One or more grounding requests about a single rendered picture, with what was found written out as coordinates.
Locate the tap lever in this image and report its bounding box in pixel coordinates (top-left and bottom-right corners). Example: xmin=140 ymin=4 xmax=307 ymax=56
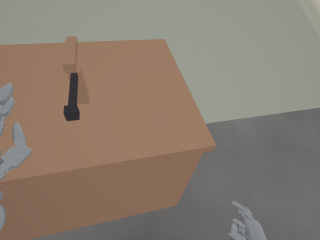
xmin=63 ymin=72 xmax=80 ymax=121

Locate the robot right hand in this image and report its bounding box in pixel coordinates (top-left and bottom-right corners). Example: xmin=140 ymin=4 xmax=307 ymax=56
xmin=228 ymin=201 xmax=267 ymax=240

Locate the counter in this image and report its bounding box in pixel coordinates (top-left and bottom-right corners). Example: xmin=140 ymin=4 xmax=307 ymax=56
xmin=0 ymin=36 xmax=216 ymax=240

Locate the robot left hand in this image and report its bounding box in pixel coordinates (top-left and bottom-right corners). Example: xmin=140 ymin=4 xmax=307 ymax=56
xmin=0 ymin=83 xmax=32 ymax=181

